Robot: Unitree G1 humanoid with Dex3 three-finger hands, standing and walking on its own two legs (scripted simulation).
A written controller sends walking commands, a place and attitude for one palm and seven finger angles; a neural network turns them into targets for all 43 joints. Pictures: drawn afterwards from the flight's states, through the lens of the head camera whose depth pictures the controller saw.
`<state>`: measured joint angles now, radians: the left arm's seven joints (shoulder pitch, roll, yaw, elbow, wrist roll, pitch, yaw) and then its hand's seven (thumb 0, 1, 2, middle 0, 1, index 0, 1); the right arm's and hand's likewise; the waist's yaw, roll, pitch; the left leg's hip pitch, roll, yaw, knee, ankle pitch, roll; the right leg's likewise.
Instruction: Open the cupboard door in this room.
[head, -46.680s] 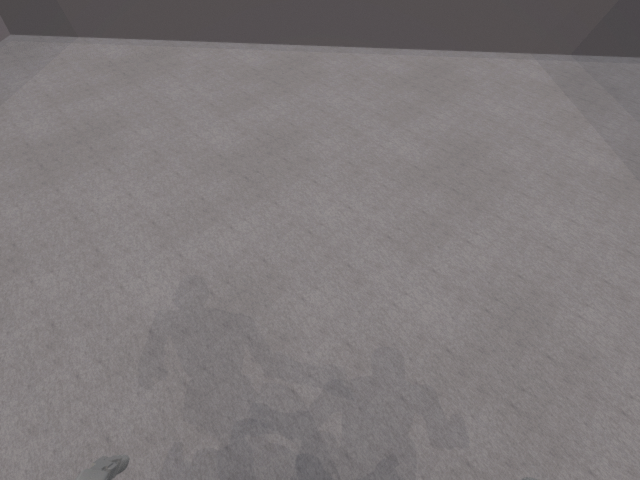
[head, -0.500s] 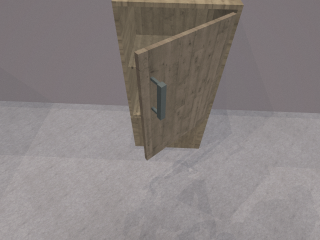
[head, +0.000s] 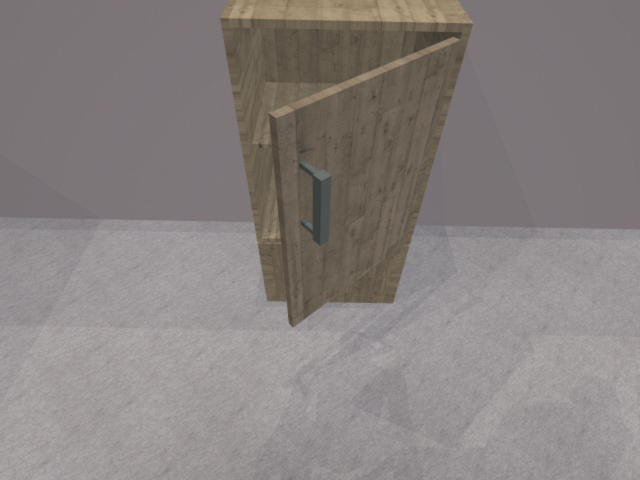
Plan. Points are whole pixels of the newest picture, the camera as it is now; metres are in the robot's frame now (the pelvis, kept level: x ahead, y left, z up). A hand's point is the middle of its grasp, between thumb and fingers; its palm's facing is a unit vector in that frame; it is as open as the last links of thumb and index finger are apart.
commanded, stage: let the arm hang, fingers relaxed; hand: left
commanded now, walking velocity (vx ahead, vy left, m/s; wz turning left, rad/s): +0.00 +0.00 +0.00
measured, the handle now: (313, 203) +0.54 +0.04 +0.02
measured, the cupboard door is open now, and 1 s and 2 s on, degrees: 42 42 42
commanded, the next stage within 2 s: look to check the result in 0.06 s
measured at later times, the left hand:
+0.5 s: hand out of the picture +0.00 +0.16 -0.18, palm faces +0.04 -0.98 -0.17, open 7.4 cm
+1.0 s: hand out of the picture +0.01 +0.16 -0.18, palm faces -0.01 -0.98 -0.18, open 7.4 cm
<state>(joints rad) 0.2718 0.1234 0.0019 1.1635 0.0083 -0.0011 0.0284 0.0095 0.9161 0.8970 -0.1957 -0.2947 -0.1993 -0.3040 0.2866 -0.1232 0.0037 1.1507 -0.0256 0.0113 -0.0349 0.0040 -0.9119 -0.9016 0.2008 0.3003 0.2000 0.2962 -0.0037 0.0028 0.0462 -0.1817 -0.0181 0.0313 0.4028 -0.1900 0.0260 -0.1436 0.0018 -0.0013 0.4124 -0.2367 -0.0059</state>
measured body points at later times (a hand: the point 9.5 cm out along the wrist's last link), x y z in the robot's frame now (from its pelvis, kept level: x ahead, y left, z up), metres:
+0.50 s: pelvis +0.01 +0.00 +0.00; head +0.02 +0.00 +0.45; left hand +0.00 +0.21 -0.16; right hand +0.00 -0.21 -0.17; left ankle +0.02 +0.10 -0.74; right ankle -0.01 -0.12 -0.74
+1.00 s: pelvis +0.01 -0.01 -0.01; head +0.04 -0.01 +0.44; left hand +0.01 +0.22 -0.17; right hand +0.01 -0.24 -0.17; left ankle +0.02 +0.10 -0.74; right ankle -0.01 -0.12 -0.74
